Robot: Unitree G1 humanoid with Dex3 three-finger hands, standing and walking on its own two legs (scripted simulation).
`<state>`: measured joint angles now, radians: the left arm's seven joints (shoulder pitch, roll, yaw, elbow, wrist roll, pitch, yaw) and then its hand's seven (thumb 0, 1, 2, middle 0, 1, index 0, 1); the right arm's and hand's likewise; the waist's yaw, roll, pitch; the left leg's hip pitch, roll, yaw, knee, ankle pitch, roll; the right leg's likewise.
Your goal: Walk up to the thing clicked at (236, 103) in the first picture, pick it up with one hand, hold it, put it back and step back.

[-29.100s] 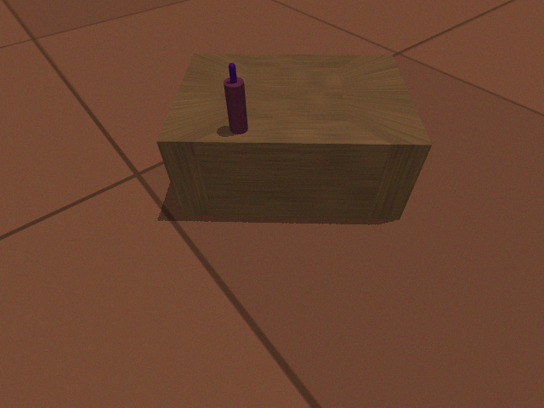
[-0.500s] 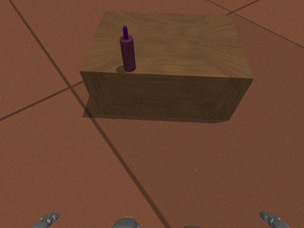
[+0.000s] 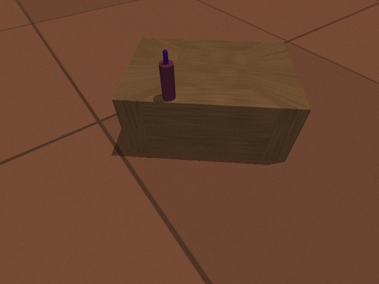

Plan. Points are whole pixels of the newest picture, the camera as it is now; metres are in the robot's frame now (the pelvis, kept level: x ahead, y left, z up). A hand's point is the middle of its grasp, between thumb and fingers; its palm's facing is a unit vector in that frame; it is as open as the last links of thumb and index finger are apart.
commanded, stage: step back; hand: left
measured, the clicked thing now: (167, 75) +1.07 +0.17 -0.18
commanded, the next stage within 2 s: stand in 0.68 s
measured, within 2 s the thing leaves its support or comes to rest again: neither
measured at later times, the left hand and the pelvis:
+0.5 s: hand out of the picture +0.12 +0.27 -0.15, palm faces +0.02 -0.94 -0.35, open 7.4 cm; pelvis +0.05 +0.01 +0.00, yaw +1 degrees
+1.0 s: hand out of the picture +0.14 +0.26 -0.14, palm faces -0.01 -0.94 -0.34, open 7.4 cm; pelvis +0.05 +0.01 +0.02, yaw +1 degrees
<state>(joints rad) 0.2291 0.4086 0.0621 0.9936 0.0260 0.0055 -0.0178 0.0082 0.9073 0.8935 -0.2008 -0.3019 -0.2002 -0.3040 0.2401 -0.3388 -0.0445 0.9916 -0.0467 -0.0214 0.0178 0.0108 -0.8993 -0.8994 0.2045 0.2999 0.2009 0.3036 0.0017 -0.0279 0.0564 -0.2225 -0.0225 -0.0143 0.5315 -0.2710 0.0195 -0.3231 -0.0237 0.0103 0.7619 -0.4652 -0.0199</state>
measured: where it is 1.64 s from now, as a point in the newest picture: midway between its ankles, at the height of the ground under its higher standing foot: outside the picture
